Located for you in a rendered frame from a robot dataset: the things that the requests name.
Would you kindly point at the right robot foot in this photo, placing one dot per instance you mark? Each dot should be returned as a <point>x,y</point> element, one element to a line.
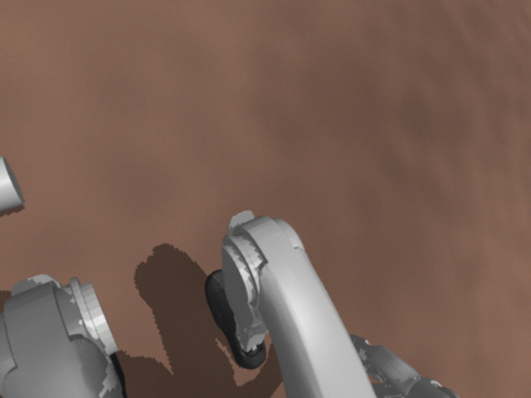
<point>224,318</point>

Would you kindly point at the bottle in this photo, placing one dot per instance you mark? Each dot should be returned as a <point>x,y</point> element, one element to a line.
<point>10,192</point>

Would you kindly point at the right robot hand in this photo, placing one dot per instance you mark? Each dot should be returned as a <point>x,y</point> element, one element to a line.
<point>385,366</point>

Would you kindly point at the right robot arm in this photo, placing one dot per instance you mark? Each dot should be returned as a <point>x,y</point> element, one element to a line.
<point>429,388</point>

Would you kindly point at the left robot foot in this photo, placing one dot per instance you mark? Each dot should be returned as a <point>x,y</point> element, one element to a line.
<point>119,372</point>

